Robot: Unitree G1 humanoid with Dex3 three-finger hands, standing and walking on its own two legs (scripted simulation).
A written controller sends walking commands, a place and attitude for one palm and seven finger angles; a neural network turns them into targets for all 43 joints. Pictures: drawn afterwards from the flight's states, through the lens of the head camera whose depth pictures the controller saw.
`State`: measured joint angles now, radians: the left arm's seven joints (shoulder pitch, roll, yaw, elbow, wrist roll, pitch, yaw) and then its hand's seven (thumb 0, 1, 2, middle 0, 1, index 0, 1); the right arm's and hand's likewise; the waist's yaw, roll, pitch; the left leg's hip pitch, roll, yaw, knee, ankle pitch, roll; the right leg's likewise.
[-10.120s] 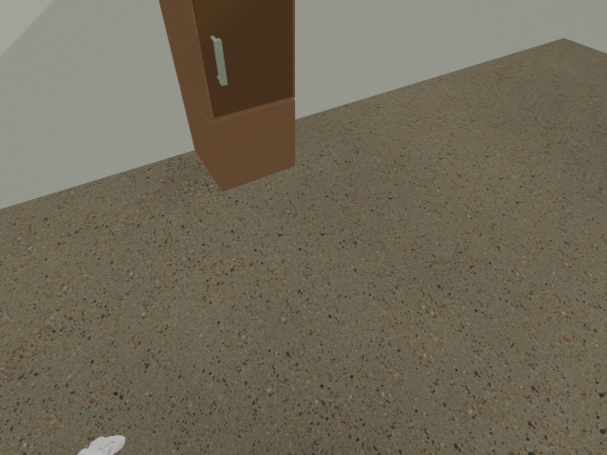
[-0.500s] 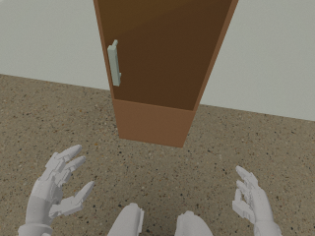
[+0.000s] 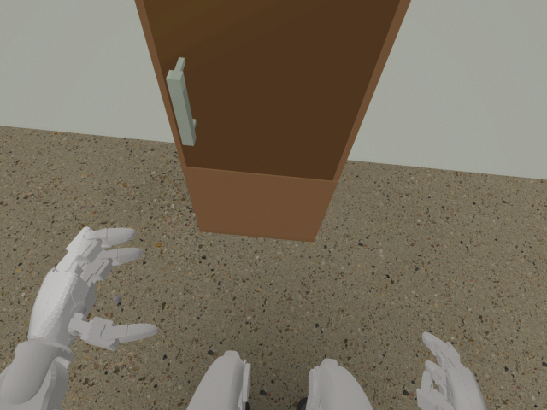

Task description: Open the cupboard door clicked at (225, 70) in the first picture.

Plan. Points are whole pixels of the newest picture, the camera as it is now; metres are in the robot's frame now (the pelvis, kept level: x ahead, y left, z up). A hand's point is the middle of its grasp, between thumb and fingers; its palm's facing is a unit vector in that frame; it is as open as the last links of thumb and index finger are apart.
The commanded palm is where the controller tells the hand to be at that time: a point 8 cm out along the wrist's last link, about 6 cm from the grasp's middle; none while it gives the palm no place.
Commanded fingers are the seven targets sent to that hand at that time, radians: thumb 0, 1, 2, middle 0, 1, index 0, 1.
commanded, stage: raise the hand with hooked fingers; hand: left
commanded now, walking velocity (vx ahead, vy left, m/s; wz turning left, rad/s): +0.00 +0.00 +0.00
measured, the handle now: (185, 104) +0.63 +0.22 +0.00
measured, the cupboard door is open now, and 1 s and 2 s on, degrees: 0 0 0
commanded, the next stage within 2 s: move the hooked fingers beside the handle in 1.02 s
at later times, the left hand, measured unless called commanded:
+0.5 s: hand (95, 270) +0.28 +0.25 +0.04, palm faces -0.02 -1.00 -0.08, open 13.9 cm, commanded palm +0.26 +0.31 +0.04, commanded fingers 0.00 -0.50 0.30 -0.30 -1.20 -0.30 -1.20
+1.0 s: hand (96, 269) +0.28 +0.25 +0.04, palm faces -0.03 -1.00 -0.06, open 13.9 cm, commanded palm +0.26 +0.30 +0.04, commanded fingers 0.00 -0.50 0.30 -0.30 -1.20 -0.30 -1.20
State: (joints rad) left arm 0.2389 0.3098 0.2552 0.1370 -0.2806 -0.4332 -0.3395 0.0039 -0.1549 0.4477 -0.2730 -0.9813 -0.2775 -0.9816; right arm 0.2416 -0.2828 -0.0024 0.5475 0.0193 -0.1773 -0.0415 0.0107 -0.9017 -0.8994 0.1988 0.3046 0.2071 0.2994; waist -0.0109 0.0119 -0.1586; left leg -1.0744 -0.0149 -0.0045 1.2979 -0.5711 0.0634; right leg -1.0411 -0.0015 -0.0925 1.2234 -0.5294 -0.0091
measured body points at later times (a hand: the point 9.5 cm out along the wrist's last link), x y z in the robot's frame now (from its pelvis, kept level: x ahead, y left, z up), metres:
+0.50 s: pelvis +0.00 -0.01 +0.00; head +0.10 +0.02 +0.44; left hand +0.27 +0.31 +0.05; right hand +0.17 -0.26 -0.07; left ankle +0.02 +0.08 -0.62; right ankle +0.03 -0.12 -0.62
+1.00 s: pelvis +0.00 -0.01 +0.00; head +0.10 +0.01 +0.44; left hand +0.28 +0.31 +0.04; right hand +0.16 -0.27 -0.08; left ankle +0.02 +0.08 -0.62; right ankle +0.03 -0.12 -0.62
